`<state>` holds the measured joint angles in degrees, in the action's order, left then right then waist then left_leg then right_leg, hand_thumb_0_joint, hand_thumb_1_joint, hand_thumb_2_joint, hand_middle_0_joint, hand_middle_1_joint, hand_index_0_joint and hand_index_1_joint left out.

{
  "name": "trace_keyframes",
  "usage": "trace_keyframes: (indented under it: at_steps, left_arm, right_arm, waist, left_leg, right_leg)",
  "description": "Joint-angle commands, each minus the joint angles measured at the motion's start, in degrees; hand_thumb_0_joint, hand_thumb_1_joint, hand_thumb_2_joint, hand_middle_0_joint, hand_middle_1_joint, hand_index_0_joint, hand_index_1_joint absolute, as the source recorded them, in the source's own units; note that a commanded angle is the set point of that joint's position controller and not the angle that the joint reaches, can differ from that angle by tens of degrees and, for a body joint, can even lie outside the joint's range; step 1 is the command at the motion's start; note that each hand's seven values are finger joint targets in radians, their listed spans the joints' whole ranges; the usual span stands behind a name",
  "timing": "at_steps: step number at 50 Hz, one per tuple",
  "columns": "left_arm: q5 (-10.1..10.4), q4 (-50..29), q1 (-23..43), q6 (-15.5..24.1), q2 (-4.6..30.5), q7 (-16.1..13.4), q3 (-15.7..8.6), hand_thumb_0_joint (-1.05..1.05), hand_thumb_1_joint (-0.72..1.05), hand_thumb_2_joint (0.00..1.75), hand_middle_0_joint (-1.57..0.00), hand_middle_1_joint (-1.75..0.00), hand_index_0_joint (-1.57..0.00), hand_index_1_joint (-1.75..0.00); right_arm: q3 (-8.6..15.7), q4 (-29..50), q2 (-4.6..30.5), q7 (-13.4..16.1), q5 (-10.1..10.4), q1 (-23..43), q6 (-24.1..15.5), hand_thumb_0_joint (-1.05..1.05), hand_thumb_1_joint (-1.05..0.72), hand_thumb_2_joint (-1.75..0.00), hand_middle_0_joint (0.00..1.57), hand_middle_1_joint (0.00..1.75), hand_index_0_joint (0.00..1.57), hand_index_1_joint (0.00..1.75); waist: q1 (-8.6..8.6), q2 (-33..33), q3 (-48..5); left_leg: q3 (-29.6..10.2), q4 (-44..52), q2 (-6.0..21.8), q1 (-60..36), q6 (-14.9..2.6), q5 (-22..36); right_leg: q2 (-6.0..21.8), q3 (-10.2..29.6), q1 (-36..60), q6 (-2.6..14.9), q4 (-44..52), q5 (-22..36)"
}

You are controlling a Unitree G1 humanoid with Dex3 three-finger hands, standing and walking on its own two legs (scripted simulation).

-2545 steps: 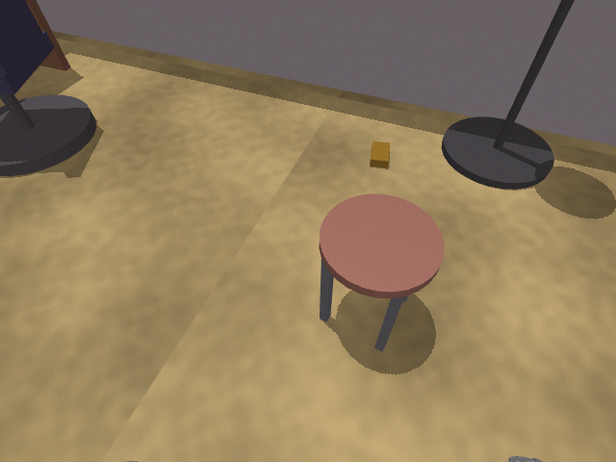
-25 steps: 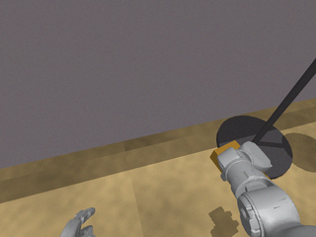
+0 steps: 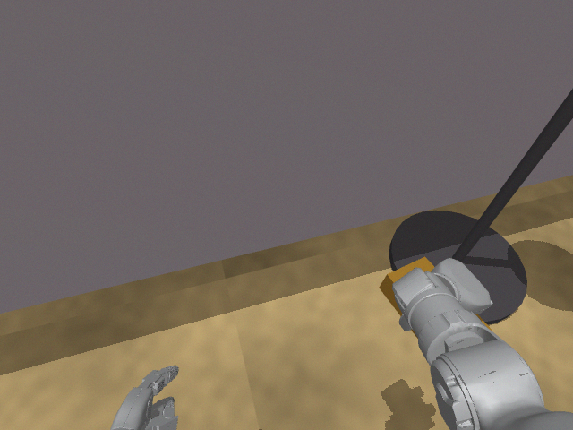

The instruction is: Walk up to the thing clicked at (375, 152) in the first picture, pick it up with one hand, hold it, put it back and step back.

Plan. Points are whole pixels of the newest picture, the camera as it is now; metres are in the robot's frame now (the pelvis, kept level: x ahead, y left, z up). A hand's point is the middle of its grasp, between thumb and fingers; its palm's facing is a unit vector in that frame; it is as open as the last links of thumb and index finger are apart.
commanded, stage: hold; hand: right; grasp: from above
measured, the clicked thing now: (431, 307) +0.31 -0.22 -0.06
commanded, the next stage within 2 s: crouch in 0.20 s
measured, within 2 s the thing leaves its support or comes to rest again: neither
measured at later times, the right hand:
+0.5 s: hand (432, 304) +0.31 -0.22 -0.05, palm faces -0.21 +0.41 -0.89, open 11.6 cm
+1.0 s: hand (405, 343) +0.32 -0.24 -0.26, palm faces -0.17 +0.39 -0.91, open 11.5 cm
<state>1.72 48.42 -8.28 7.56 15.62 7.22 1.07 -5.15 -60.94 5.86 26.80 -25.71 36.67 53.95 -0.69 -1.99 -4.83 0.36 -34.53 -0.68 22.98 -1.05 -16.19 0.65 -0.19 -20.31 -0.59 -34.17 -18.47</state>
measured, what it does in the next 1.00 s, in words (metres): lowers itself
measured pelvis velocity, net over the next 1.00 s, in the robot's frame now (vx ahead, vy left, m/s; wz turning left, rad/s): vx -0.06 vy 0.00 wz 0.01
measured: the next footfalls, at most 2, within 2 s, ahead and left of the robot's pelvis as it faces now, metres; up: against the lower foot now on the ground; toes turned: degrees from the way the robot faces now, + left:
none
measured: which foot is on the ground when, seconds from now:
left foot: down 0.00-1.00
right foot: down 0.00-1.00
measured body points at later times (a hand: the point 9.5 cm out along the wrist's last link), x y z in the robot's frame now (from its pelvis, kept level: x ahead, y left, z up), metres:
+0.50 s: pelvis +0.01 +0.00 +0.00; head +0.03 +0.01 +0.45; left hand +0.15 +0.24 -0.12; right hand +0.32 -0.24 +0.00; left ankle +0.01 +0.11 -0.73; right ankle -0.01 -0.13 -0.73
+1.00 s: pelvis -0.06 +0.00 -0.15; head +0.10 -0.01 +0.27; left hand +0.01 +0.28 -0.27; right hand +0.33 -0.25 -0.21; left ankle +0.01 +0.11 -0.73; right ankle -0.01 -0.13 -0.73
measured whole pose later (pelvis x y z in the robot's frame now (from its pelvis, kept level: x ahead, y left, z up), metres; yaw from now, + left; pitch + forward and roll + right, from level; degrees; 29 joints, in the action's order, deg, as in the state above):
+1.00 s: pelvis -0.06 +0.00 -0.15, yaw +1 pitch +29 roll +1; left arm -4.6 50.3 -8.8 10.7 16.8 10.8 -1.9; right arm 11.8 -86.5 17.0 42.5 -29.2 55.1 34.2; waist -7.9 0.2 -10.1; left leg 1.8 -79.0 -1.4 80.5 -1.5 -27.7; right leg 1.6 1.2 -78.5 -1.1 -81.5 -32.2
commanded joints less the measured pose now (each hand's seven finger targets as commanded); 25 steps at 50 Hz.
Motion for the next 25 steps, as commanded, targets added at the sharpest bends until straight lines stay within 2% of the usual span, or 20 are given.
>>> trace_keyframes:
  at_steps: [1,3,4,5,7,8,9,11,12,13,14,15,16,17,20,21,22,23,24,25]
  left_arm:
    - [0.6,-7.44,5.51,2.59,7.41,-0.42,-2.1,0.0,0.91,0.91,-0.2,-0.3,-0.2,-0.3]
    - [0.71,-7.53,6.18,2.58,7.15,-0.64,-2.11,0.0,0.91,0.91,-0.2,-0.3,-0.2,-0.3]
    - [0.71,-7.53,5.88,2.48,7.19,-0.67,-2.14,0.0,0.91,0.91,-0.2,-0.3,-0.2,-0.3]
    - [0.67,-7.15,5.96,2.58,7.11,-0.63,-2.06,0.0,0.91,0.91,-0.2,-0.3,-0.2,-0.3]
    - [0.7,-7.15,5.33,2.57,7.28,-0.5,-2.15,0.0,0.91,0.91,-0.2,-0.3,-0.2,-0.3]
    - [0.63,-6.68,4.97,2.6,7.54,-0.56,-2.62,0.0,0.91,0.91,-0.2,-0.3,-0.2,-0.3]
    - [0.58,-6.74,5.13,2.62,7.41,-0.42,-2.47,0.0,0.91,0.91,-0.2,-0.3,-0.2,-0.3]
    - [0.51,-6.29,4.83,2.79,7.46,-0.24,-2.73,0.0,0.91,0.91,-0.2,-0.3,-0.2,-0.3]
    - [0.53,-6.14,4.65,2.95,7.47,-0.13,-2.79,0.0,0.91,0.91,-0.2,-0.3,-0.2,-0.3]
    - [0.43,-5.9,4.5,3.04,7.49,-0.02,-2.99,0.0,0.91,0.91,-0.2,-0.3,-0.2,-0.3]
    - [0.43,-6.17,4.68,2.98,7.3,0.16,-2.91,0.0,0.92,0.91,-0.2,-0.3,-0.2,-0.3]
    - [0.53,-6.1,4.13,2.98,7.49,0.12,-3.07,0.0,0.91,0.91,-0.2,-0.3,-0.2,-0.3]
    - [0.47,-6.16,4.37,3.09,7.39,0.13,-3.14,0.0,0.88,0.89,-0.2,-0.3,-0.2,-0.3]
    - [0.53,-6.18,4.39,3.12,7.35,0.18,-3.13,0.0,0.89,0.9,-0.2,-0.3,-0.2,-0.3]
    - [0.23,-5.76,2.89,2.89,7.53,0.18,-3.39,0.0,0.88,0.9,-0.2,-0.3,-0.2,-0.3]
    - [0.13,-5.77,2.4,2.79,7.63,0.16,-3.47,0.0,0.88,0.89,-0.2,-0.3,-0.2,-0.3]
    - [0.03,-5.34,1.7,2.78,7.84,0.09,-3.9,0.0,0.88,0.89,-0.2,-0.3,-0.2,-0.3]
    - [-0.22,-5.22,1.43,2.81,7.56,0.11,-3.95,0.0,0.88,0.89,-0.2,-0.3,-0.2,-0.3]
    - [-0.44,-4.78,0.82,2.87,7.7,0.01,-4.14,0.0,0.88,0.89,-0.2,-0.3,-0.2,-0.3]
    - [-0.77,-4.31,0.2,2.73,7.53,-0.07,-4.27,0.0,0.88,0.89,-0.2,-0.3,-0.2,-0.3]
  right_arm:
    - [-1.08,13.58,11.33,2.92,-5.37,28.38,-1.08,0.0,-0.52,-1.15,0.91,1.01,0.87,1.05]
    - [-1.12,14.19,10.97,2.75,-5.47,27.84,-0.81,0.0,-0.51,-1.15,0.91,1.0,0.87,1.04]
    - [-1.01,13.11,11.1,2.82,-5.43,27.78,-0.42,0.0,-0.5,-1.16,0.9,1.01,0.86,1.06]
    - [-1.38,12.18,9.97,2.7,-5.36,27.34,-0.2,0.0,-0.52,-1.17,0.91,1.02,0.87,1.06]
    - [-1.84,11.57,8.73,2.35,-5.06,27.02,0.14,0.0,-0.51,-1.17,0.91,1.02,0.87,1.06]
    - [-0.62,9.49,9.9,2.44,-4.64,26.81,0.46,0.0,-0.52,-1.15,0.9,1.03,0.87,1.06]
    - [-1.13,9.2,8.66,2.14,-4.28,26.76,0.55,0.0,-0.51,-1.18,0.91,1.02,0.86,1.06]
    - [-0.92,6.42,7.91,2.18,-3.73,25.93,0.87,0.0,-0.51,-1.19,0.91,1.04,0.86,1.08]
    - [-0.9,4.83,7.55,2.07,-3.76,24.87,1.01,0.0,-0.5,-1.22,0.92,1.02,0.87,1.08]
    - [-0.24,3.97,8.24,2.0,-3.73,24.65,0.93,0.0,-0.5,-1.2,0.91,1.03,0.86,1.08]
    - [-0.71,4.43,7.43,1.86,-3.6,24.65,0.65,0.0,-0.51,-1.2,0.92,1.02,0.87,1.07]
    - [-0.39,4.26,7.96,1.75,-3.64,24.39,0.46,0.0,-0.59,-1.24,1.0,0.98,0.95,1.04]
    - [-0.27,4.27,8.15,1.93,-3.6,24.16,0.34,0.0,-0.62,-1.16,0.92,0.98,0.93,0.97]
    - [-0.59,4.83,7.63,2.01,-3.51,24.14,0.04,0.0,-0.62,-1.08,0.95,0.96,0.96,0.96]
    - [0.0,4.31,8.55,3.13,-4.46,24.58,-1.15,0.0,-0.64,-1.03,0.97,0.91,0.98,0.9]
    - [0.26,4.08,8.43,3.64,-4.69,24.9,-1.64,0.0,-0.62,-1.02,0.96,0.89,0.97,0.88]
    - [1.38,3.32,10.17,4.25,-4.99,24.85,-2.25,0.0,-0.61,-1.0,0.96,0.87,0.97,0.87]
    - [1.22,3.36,9.24,4.9,-4.98,25.04,-2.85,0.0,-0.63,-0.95,0.96,0.86,0.98,0.85]
    - [1.76,2.67,10.22,5.75,-5.16,25.17,-3.41,0.0,-0.65,-0.95,0.98,0.84,1.0,0.83]
    - [1.69,1.96,9.01,6.49,-5.37,25.86,-4.21,0.0,-0.65,-0.96,0.99,0.83,1.0,0.82]
  waist:
    - [-0.23,1.97,-17.15]
    - [-0.17,1.92,-18.29]
    - [0.0,1.6,-17.13]
    - [-0.55,2.37,-17.37]
    - [-0.53,2.9,-17.0]
    - [0.16,2.78,-16.99]
    - [-0.62,2.98,-17.04]
    - [0.04,3.59,-14.62]
    - [-0.26,4.75,-14.31]
    - [0.21,4.76,-14.6]
    - [-0.13,4.01,-14.41]
    - [0.12,5.04,-14.57]
    - [0.44,4.47,-14.67]
    - [-0.27,4.99,-14.7]
    - [-0.32,4.74,-14.49]
    - [-1.13,6.36,-15.77]
    - [-0.49,5.6,-16.49]
    - [-1.12,5.2,-16.59]
    - [-0.94,4.62,-16.26]
    - [-1.87,4.77,-16.62]
  left_leg:
    - [0.07,4.26,-0.66,-10.47,0.03,11.87]
    - [0.12,3.92,-0.74,-10.73,0.07,12.56]
    - [0.22,3.93,-0.78,-10.62,0.02,12.59]
    - [0.21,3.75,-0.88,-10.49,0.05,12.56]
    - [0.34,3.77,-0.93,-10.47,-0.03,13.53]
    - [0.11,3.41,-0.9,-10.52,0.09,14.39]
    - [0.22,3.55,-1.02,-10.27,-0.05,14.36]
    - [0.2,4.12,-0.9,-9.56,0.04,13.45]
    - [0.1,4.45,-0.93,-9.65,0.05,13.43]
    - [-0.04,4.18,-0.79,-9.71,0.1,13.69]
    - [-0.09,4.46,-0.72,-9.45,-0.05,13.92]
    - [0.03,4.34,-0.8,-9.91,-0.1,14.56]
    - [0.11,4.15,-0.79,-10.05,-0.05,15.1]
    - [0.07,4.11,-0.88,-9.83,-0.12,15.32]
    - [0.15,3.61,-0.87,-9.4,-0.27,16.94]
    - [0.08,3.21,-0.9,-9.36,-0.08,18.17]
    - [-0.19,2.4,-0.74,-9.66,-0.23,19.43]
    - [-0.19,2.03,-0.73,-9.19,-0.24,20.23]
    - [-0.19,1.58,-0.77,-8.71,-0.36,19.99]
    - [-0.31,0.92,-0.85,-7.11,-0.36,20.0]
  right_leg:
    - [-1.77,-1.18,3.92,0.88,4.36,12.29]
    - [-1.78,-1.29,4.49,0.86,4.21,13.08]
    - [-1.72,-1.26,3.97,0.76,4.33,13.2]
    - [-1.56,-0.98,4.24,0.74,4.47,13.13]
    - [-1.6,-0.94,4.18,0.77,4.53,14.16]
    - [-1.59,-1.15,3.56,0.62,4.12,15.05]
    - [-1.46,-0.96,3.92,0.63,4.43,15.13]
    - [-1.37,-1.02,2.64,0.49,4.56,14.36]
    - [-1.47,-1.29,2.28,0.64,4.43,14.25]
    - [-1.35,-1.21,1.86,0.57,4.47,14.32]
    - [-1.55,-1.42,1.74,0.65,4.39,14.4]
    - [-1.48,-1.5,1.62,0.73,4.23,15.07]
    - [-1.45,-1.51,1.87,0.57,4.29,15.56]
    - [-1.41,-1.5,2.24,0.71,4.15,15.59]
    - [-1.37,-1.57,1.86,0.66,3.6,16.69]
    - [-1.28,-1.57,2.17,0.82,2.95,17.17]
    - [-1.3,-1.83,1.16,0.68,2.29,18.04]
    - [-1.26,-1.88,1.08,0.66,1.96,18.24]
    - [-1.22,-2.0,0.46,0.49,1.58,18.17]
    - [-0.99,-1.99,0.03,0.43,0.67,17.97]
